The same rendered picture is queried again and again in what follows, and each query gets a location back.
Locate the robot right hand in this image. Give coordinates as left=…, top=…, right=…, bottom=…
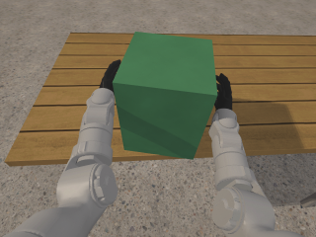
left=214, top=73, right=233, bottom=111

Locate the table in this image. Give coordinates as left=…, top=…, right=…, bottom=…
left=4, top=33, right=316, bottom=208

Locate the robot right forearm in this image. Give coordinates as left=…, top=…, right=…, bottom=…
left=208, top=108, right=267, bottom=198

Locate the carton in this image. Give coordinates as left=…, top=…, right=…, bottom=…
left=113, top=32, right=218, bottom=160

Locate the robot left forearm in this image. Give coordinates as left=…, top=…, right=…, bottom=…
left=56, top=88, right=115, bottom=198

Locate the right robot upper arm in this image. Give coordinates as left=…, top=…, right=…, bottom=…
left=211, top=186, right=305, bottom=237

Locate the left robot upper arm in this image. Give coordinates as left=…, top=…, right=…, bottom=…
left=2, top=163, right=119, bottom=237

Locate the robot left hand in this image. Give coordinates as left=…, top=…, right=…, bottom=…
left=99, top=59, right=121, bottom=93

